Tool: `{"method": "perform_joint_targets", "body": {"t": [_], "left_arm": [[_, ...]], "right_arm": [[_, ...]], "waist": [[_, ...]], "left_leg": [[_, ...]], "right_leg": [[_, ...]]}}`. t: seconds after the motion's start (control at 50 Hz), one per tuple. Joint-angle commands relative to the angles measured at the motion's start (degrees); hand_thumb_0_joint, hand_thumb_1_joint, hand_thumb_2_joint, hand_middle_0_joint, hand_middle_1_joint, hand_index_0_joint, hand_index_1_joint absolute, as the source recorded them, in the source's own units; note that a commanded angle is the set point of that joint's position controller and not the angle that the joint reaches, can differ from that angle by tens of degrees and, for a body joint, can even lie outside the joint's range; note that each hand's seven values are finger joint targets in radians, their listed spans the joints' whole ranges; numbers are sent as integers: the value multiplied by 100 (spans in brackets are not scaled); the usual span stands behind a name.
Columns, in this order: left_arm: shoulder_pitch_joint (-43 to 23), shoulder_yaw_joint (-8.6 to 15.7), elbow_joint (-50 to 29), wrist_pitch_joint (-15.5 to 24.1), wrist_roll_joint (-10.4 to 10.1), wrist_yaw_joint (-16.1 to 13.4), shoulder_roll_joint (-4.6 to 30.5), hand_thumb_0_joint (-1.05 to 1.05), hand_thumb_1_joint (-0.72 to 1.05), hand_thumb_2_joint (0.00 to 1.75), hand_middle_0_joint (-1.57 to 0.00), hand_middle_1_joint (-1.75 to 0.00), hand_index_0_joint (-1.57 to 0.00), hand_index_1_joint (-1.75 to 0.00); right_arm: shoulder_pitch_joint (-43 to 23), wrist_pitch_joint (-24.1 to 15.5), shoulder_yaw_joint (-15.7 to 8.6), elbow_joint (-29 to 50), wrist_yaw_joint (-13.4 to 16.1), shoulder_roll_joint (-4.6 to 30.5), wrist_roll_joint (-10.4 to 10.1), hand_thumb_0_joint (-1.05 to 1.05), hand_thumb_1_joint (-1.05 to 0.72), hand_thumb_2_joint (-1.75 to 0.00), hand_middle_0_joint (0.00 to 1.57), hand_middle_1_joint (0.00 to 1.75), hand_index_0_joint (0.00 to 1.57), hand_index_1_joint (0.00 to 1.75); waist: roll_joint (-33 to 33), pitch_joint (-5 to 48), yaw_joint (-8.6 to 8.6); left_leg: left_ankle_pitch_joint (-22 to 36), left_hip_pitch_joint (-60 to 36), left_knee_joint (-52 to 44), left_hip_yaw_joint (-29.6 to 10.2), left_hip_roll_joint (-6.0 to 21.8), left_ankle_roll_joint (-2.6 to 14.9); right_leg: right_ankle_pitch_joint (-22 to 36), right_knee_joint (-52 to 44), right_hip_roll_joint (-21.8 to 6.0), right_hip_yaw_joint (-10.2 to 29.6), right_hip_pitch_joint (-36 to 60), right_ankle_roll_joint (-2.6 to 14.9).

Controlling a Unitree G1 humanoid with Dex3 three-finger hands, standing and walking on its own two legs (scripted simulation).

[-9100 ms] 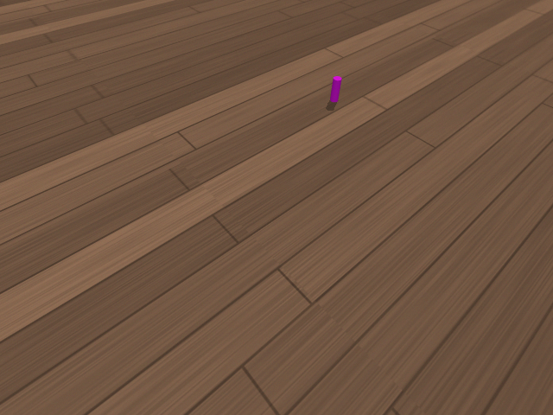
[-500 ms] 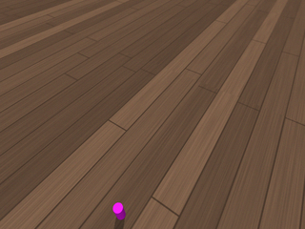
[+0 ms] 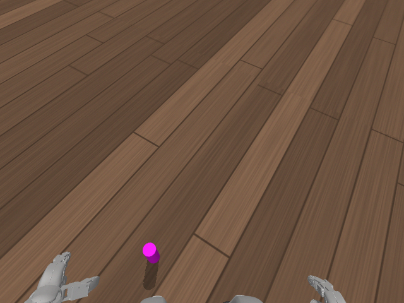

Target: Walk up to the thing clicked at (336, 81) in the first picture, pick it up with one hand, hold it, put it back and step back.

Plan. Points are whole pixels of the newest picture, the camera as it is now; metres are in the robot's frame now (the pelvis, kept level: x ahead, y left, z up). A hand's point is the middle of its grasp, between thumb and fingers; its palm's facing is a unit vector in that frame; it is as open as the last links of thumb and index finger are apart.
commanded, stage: go down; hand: left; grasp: from the side
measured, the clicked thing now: (151, 253) +0.33 +0.20 -0.68
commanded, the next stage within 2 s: none
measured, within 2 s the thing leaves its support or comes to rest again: neither
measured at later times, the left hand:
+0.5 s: hand (72, 300) +0.14 +0.30 -0.21, palm faces +0.10 -0.95 -0.29, open 17.2 cm
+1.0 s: hand (75, 272) +0.21 +0.35 -0.31, palm faces +0.13 -0.96 -0.23, open 17.4 cm
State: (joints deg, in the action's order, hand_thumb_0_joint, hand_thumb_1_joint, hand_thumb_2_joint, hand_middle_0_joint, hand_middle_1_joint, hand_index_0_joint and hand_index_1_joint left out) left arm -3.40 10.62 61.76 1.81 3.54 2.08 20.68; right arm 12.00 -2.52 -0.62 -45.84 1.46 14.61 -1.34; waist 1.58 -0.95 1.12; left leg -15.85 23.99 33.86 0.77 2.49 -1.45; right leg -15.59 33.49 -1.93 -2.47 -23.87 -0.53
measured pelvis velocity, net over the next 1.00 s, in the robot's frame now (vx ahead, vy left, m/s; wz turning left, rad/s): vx -0.05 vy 0.01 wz -0.02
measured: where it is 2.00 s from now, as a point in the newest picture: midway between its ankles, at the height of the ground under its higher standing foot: outside the picture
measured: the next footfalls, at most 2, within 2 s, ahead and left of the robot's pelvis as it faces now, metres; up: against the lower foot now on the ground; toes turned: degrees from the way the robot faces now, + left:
none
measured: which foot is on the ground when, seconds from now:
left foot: down 0.00-1.00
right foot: down 0.00-1.00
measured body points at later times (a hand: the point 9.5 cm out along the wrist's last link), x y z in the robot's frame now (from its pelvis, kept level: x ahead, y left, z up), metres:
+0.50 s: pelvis -0.02 +0.01 -0.09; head +0.09 +0.03 +0.34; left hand +0.13 +0.35 -0.19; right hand +0.16 -0.24 -0.18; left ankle +0.01 +0.14 -0.73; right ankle +0.01 -0.13 -0.73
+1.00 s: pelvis -0.05 +0.01 -0.24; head +0.12 +0.04 +0.18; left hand +0.20 +0.40 -0.29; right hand +0.13 -0.26 -0.35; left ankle +0.01 +0.14 -0.73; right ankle +0.01 -0.13 -0.73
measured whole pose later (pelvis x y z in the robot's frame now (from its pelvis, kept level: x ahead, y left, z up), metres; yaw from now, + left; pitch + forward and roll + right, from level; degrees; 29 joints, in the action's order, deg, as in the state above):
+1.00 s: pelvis -0.05 +0.01 -0.24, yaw -1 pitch +31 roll -3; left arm -4.5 32.6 41.4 17.6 -6.7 25.3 30.5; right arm 5.8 -9.5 0.2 -36.4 2.1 16.6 1.0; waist 1.6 9.4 0.6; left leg -38.1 95.5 102.5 -4.0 2.6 -1.6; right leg -37.4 100.2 -2.7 -3.0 -93.7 -0.4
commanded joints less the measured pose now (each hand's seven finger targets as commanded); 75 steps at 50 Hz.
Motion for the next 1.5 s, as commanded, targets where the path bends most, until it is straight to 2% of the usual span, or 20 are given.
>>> {"method": "perform_joint_targets", "body": {"t": [0.0,0.14,0.16,0.2,0.22,0.26,0.3,0.34,0.42,0.52,0.6,0.74,0.76,0.82,0.88,1.0,1.24,1.38,1.42,1.48], "left_arm": [[360,560,-389,-79,68,63,1185,0,0,18,-3,-10,-4,-9],[656,1053,-1575,422,-41,557,1416,0,-36,8,-6,-10,-7,-9],[651,1234,-1870,470,-63,572,1615,0,-41,7,-7,-11,-8,-10],[793,978,-2311,470,-124,663,1222,0,-48,5,-7,-10,-8,-10],[849,1215,-2618,442,-145,648,1470,0,-49,3,-8,-9,-8,-9],[1157,1119,-2917,330,-225,688,1294,0,-55,1,-8,-9,-9,-8],[1354,1353,-3103,198,-253,675,1493,0,-59,0,-9,-8,-9,-7],[1448,1237,-3442,120,-289,724,1359,0,-59,0,-8,-7,-9,-7],[1517,1410,-3769,0,-363,784,1485,0,-60,0,-8,-6,-9,-5],[583,1597,-3383,406,-512,1033,1682,0,-61,0,-8,-7,-9,-6],[69,1774,-3139,1087,-651,1494,1927,0,-61,2,-9,-13,-10,-11],[364,2226,-2855,1577,-885,1928,2203,0,-61,7,-8,-14,-8,-13],[411,2489,-2839,1599,-927,1941,2406,0,-61,8,-8,-14,-8,-14],[290,2708,-3050,1705,-1049,2047,2645,0,-59,10,-7,-14,-7,-14],[20,2783,-2967,1803,-1160,2163,2617,0,-61,11,-7,-16,-7,-15],[-902,2900,-2699,2059,-1305,2495,2972,0,-55,12,-6,-17,-7,-16],[-1118,3350,-2245,2170,-1484,2949,3564,0,-55,10,-7,-13,-7,-13],[-1528,3374,-2237,2276,-1589,3194,3641,0,-56,9,-7,-13,-7,-12],[-1525,3577,-2256,2306,-1623,3217,3894,0,-58,9,-6,-11,-6,-11],[-1715,3473,-2280,2326,-1630,3322,3844,0,-55,10,-6,-12,-6,-12]], "right_arm": [[137,-193,-431,873,-5,955,28,0,-92,-91,20,30,20,30],[129,-385,-548,1551,-58,948,82,0,-92,-91,20,30,20,30],[119,-406,-552,1622,-33,948,80,0,-91,-90,20,30,20,30],[80,-453,-563,1783,-4,916,80,0,-92,-90,20,30,20,30],[72,-473,-581,1817,22,958,78,0,-92,-90,20,30,20,30],[69,-517,-562,1853,47,944,69,0,-92,-90,20,30,20,30],[47,-561,-528,1888,85,916,73,0,-91,-90,20,30,20,30],[9,-597,-549,1943,120,943,71,0,-90,-90,20,30,20,30],[-21,-698,-503,1993,161,930,91,0,-92,-90,20,30,20,30],[-157,-862,-413,1992,212,890,134,0,-94,-91,20,30,20,30],[-222,-1025,-404,1973,203,1006,179,0,-91,-90,20,30,20,30],[-282,-1008,-431,1789,144,1244,212,0,-90,-90,20,30,20,30],[-274,-1001,-433,1808,143,1299,205,0,-90,-90,20,30,20,30],[-338,-960,-417,1734,130,1313,202,0,-89,-90,20,30,20,30],[-365,-961,-425,1622,126,1352,206,0,-89,-90,20,30,20,30],[-288,-996,-394,1386,182,1354,224,0,-88,-90,20,30,20,30],[-355,-1057,-262,1332,214,1562,180,0,-89,-90,20,30,20,30],[-312,-1093,-265,1191,228,1644,210,0,-90,-90,20,30,20,30],[-318,-1107,-230,1193,238,1645,234,0,-91,-90,20,30,20,30],[-349,-1102,-229,1127,235,1694,242,0,-91,-90,20,30,20,30]], "waist": [[-283,1147,-152],[-558,1846,-143],[-573,1958,-144],[-580,2006,-34],[-648,2202,-93],[-635,2194,-29],[-639,2257,-60],[-659,2238,-5],[-725,2315,3],[-455,2012,172],[-841,2480,52],[-1022,3541,-369],[-947,3820,-389],[-939,3964,-415],[-832,3999,-291],[-731,3783,-121],[-930,3937,-318],[-1090,3938,-196],[-995,4127,-284],[-1203,3951,-263]], "left_leg": [[848,343,310,107,-310,146],[449,1449,1703,-19,-205,163],[373,1533,1804,-33,-185,168],[121,1623,1907,-81,-145,162],[95,1602,1963,-86,-123,166],[59,1731,2037,-181,-82,146],[80,1875,2219,-172,-78,150],[-111,2018,2340,-162,-83,159],[-32,2270,2630,-242,-61,150],[-966,3357,3376,-178,-124,268],[-1353,3873,3899,-307,-117,204],[-592,4151,4640,-440,-148,142],[-226,4053,4750,-474,-142,150],[-98,4293,5042,-447,-164,167],[-224,4514,5267,-516,-132,189],[-1615,5587,5700,-420,-134,246],[-1568,5973,6118,-465,-120,230],[-1713,6187,6477,-472,-96,236],[-1447,6308,6660,-377,-121,246],[-1625,6278,6610,-482,-87,220]], "right_leg": [[763,215,175,18,90,184],[310,1692,164,53,-1310,185],[243,1811,173,51,-1424,181],[4,1968,187,37,-1739,185],[-24,2036,179,43,-1760,183],[-101,2201,191,-7,-1932,181],[-96,2309,171,-10,-2047,170],[-222,2404,156,11,-2229,166],[-232,2748,138,-17,-2567,173],[-939,3189,95,99,-3444,134],[-1333,3950,58,170,-4253,168],[-868,4928,88,41,-4905,240],[-600,5052,97,1,-4889,244],[-563,5297,117,22,-5089,258],[-636,5527,135,-3,-5372,253],[-1666,5600,105,221,-5716,190],[-1574,6359,172,-58,-6364,251],[-1652,6692,183,-103,-6831,260],[-1478,6728,173,-67,-6592,247],[-1611,6938,189,-144,-7053,274]]}}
